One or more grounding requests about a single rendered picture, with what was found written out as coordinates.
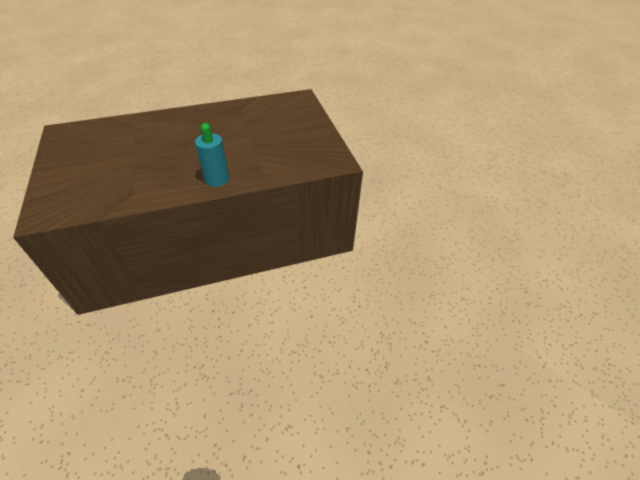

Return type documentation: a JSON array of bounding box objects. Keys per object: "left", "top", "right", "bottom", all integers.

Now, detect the bottle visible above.
[{"left": 195, "top": 123, "right": 229, "bottom": 187}]

